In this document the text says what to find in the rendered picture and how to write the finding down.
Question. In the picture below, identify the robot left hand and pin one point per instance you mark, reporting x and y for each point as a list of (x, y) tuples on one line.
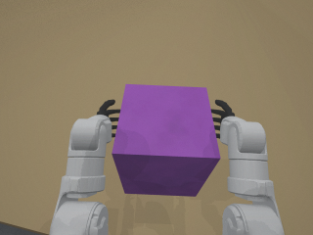
[(103, 111)]

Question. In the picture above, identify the robot right hand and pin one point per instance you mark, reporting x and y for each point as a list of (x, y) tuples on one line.
[(226, 113)]

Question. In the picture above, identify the robot right forearm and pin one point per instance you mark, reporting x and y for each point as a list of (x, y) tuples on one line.
[(248, 167)]

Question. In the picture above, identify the robot left forearm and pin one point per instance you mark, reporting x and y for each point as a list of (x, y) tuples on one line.
[(85, 163)]

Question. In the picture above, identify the robot right upper arm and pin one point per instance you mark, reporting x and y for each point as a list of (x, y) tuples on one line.
[(250, 219)]

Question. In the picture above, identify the carton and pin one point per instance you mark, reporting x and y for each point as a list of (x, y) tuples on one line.
[(165, 141)]

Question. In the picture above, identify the robot left upper arm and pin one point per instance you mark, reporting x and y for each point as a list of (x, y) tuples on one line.
[(81, 218)]

